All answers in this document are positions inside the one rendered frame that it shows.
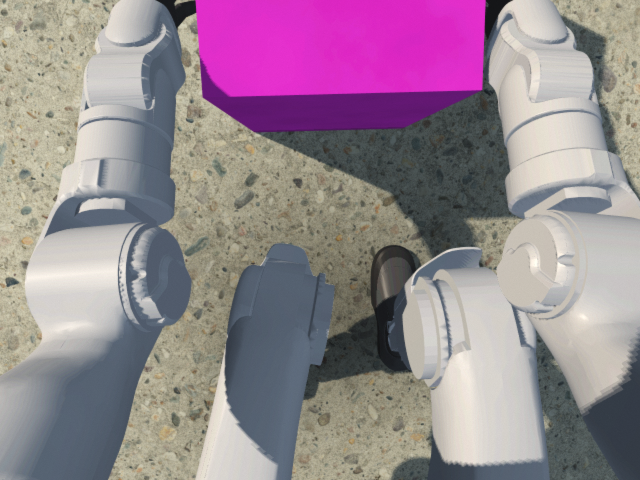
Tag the robot right upper arm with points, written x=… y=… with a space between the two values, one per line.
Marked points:
x=577 y=278

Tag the robot right forearm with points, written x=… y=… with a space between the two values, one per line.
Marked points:
x=551 y=120

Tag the robot left shin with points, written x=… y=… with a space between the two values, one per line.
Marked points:
x=247 y=287

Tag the robot left upper arm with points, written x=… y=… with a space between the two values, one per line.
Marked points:
x=101 y=296

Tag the robot right hand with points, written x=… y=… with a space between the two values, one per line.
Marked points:
x=492 y=12

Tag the robot left forearm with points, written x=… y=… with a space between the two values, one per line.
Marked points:
x=121 y=169

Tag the carton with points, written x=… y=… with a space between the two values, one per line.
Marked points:
x=317 y=65

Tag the robot right thigh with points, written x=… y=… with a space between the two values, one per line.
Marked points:
x=461 y=335

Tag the robot left hand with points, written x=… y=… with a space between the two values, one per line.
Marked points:
x=180 y=11

